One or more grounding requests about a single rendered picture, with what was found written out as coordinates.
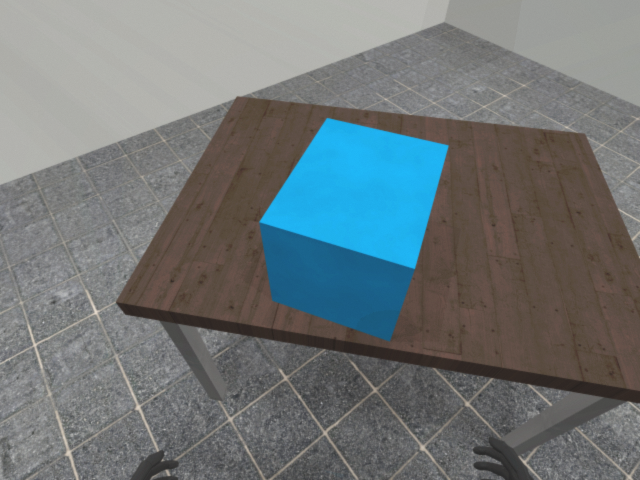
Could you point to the robot left hand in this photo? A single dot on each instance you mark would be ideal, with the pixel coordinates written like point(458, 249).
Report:
point(152, 465)

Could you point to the table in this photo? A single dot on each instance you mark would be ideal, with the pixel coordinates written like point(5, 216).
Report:
point(526, 271)

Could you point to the carton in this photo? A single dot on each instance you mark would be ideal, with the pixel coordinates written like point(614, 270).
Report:
point(342, 237)

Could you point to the robot right hand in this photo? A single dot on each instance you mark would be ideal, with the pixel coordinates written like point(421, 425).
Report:
point(512, 467)

